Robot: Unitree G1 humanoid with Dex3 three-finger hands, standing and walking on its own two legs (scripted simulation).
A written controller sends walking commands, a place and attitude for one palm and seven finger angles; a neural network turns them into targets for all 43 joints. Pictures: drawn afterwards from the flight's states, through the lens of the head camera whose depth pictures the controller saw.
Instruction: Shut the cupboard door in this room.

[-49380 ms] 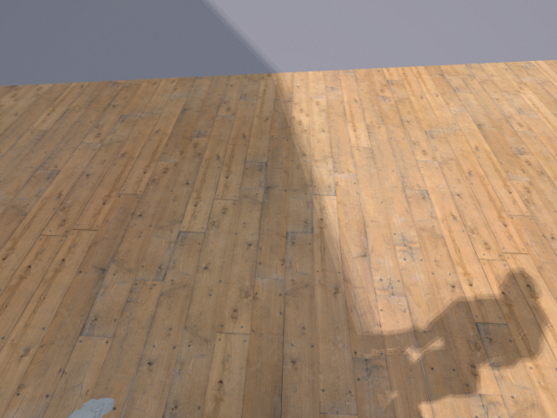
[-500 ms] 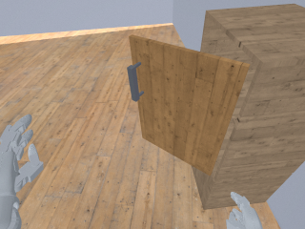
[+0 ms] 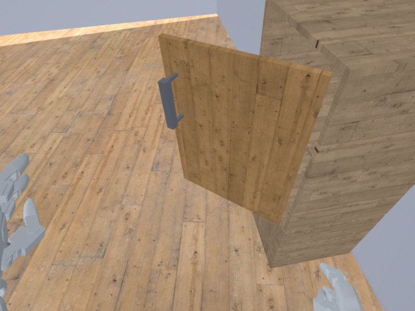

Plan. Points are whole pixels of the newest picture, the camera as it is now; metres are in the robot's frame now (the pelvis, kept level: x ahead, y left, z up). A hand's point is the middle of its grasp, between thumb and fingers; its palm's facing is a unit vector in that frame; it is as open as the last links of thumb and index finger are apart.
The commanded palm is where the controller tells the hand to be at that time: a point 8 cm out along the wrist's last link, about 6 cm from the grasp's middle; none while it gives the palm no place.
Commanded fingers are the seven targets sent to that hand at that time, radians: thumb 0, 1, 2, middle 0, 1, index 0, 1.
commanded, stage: step back with the hand held close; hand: left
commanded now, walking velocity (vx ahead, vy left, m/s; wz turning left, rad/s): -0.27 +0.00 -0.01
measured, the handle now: (173, 101) +0.65 +0.15 +0.05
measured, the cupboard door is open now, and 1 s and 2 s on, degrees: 48 48 48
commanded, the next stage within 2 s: stop stepping back and stand still in 1.00 s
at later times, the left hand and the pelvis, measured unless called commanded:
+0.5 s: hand out of the picture +0.11 +0.29 +0.16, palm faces +0.46 -0.76 -0.46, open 7.4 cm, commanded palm +0.05 +0.32 +0.17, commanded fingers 0.00 0.90 0.90 -0.20 -0.30 -0.20 -0.30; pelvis -0.08 +0.01 -0.02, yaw +2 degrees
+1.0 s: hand out of the picture +0.02 +0.30 +0.17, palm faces +0.49 -0.75 -0.45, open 7.4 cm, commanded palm -0.04 +0.32 +0.17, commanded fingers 0.00 0.90 0.90 -0.20 -0.30 -0.20 -0.30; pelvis -0.17 +0.01 -0.01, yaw +2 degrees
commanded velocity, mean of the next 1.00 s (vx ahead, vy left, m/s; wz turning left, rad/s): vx -0.33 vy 0.00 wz -0.05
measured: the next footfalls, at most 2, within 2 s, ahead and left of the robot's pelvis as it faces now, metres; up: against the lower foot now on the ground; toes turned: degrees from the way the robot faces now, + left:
left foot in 0.82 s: -0.04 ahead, +0.11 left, +0.00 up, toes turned +5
right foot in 1.08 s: -0.29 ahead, -0.12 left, +0.00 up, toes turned +0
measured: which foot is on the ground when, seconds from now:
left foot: down 0.00-0.68, up 0.70-0.80, down 0.82-1.00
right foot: down 0.00-0.84, up 0.86-1.00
